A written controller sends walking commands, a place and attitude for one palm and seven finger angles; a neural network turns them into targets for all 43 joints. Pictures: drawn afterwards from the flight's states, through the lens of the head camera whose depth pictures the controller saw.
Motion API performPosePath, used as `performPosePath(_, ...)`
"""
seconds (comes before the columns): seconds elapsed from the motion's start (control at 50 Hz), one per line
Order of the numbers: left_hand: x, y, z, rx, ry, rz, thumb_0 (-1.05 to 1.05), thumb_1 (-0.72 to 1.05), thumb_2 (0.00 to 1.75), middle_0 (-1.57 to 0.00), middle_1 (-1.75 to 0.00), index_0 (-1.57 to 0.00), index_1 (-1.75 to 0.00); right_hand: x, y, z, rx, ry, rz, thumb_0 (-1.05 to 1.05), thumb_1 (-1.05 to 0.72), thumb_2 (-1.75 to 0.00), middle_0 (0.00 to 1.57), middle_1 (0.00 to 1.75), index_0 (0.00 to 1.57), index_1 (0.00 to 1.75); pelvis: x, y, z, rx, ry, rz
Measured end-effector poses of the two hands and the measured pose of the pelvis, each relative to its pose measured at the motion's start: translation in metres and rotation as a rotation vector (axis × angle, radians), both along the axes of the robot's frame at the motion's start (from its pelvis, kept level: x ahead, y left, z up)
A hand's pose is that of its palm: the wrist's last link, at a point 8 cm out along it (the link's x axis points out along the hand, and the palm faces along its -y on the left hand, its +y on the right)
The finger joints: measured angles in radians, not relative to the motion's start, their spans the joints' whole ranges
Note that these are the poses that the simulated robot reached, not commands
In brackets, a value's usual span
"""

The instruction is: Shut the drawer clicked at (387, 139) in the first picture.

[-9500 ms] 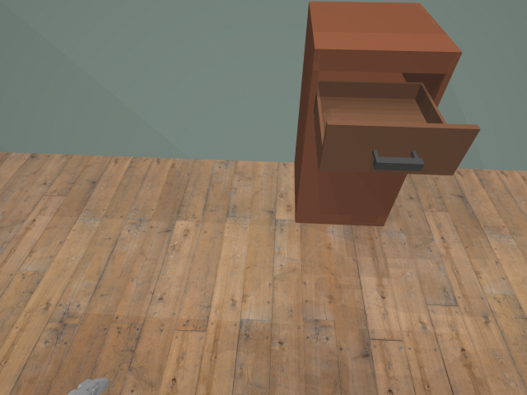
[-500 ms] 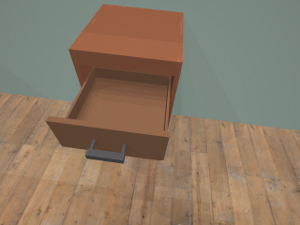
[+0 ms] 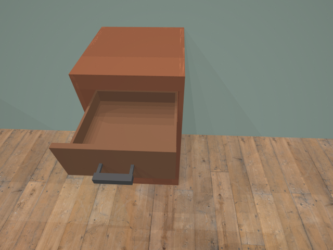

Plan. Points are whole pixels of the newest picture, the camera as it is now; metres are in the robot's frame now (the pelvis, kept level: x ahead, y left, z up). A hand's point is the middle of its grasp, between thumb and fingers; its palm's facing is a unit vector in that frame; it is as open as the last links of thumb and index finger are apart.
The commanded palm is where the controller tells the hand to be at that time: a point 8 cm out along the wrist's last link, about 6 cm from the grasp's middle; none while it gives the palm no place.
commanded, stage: come to a stop and stand still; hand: left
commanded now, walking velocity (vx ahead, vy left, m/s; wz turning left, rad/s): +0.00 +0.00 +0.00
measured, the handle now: (114, 172) +0.36 +0.19 -0.08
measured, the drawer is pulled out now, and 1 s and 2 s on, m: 0.28 0.28 0.28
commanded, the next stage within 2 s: look again from close up in 0.22 s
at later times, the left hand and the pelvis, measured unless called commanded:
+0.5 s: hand out of the picture -0.01 +0.17 -0.18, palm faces +0.02 -0.98 -0.18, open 7.4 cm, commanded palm none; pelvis +0.00 +0.02 -0.01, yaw +0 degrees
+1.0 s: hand out of the picture +0.06 +0.21 -0.16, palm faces +0.12 -0.97 -0.21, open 7.3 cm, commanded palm +0.11 +0.24 -0.07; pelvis +0.02 +0.03 -0.01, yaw +0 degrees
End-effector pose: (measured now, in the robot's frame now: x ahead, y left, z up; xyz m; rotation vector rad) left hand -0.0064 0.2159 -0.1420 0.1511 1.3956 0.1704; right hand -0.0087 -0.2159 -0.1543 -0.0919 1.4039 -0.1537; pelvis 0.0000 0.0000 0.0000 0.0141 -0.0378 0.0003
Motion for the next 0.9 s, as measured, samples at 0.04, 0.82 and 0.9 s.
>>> performPosePath(0.04, -0.002, -0.002, -0.001, -0.006, 0.0, 0.002, 0.01, 0.92, 0.89, -0.2, -0.3, -0.2, -0.3, -0.013, 0.001, 0.001, 0.003, 0.031, -0.003, 0.0, -0.91, -0.9, 0.2, 0.3, 0.2, 0.3, -0.002, -0.002, 0.0, -0.002, -0.001, 0.002)
performPosePath(0.82, 0.027, 0.041, -0.008, 0.003, -0.04, -0.027, 0.0, 0.91, 0.89, -0.2, -0.3, -0.2, -0.3, 0.026, 0.027, 0.003, -0.031, -0.053, 0.049, 0.01, -0.92, -0.9, 0.2, 0.3, 0.2, 0.3, 0.016, 0.033, -0.007, -0.007, 0.025, -0.006)
performPosePath(0.9, 0.026, 0.04, -0.008, -0.001, -0.026, -0.027, 0.0, 0.91, 0.89, -0.2, -0.3, -0.2, -0.3, 0.029, 0.027, 0.004, -0.033, -0.048, 0.051, 0.01, -0.91, -0.9, 0.2, 0.3, 0.2, 0.3, 0.018, 0.033, -0.006, -0.006, 0.025, -0.006)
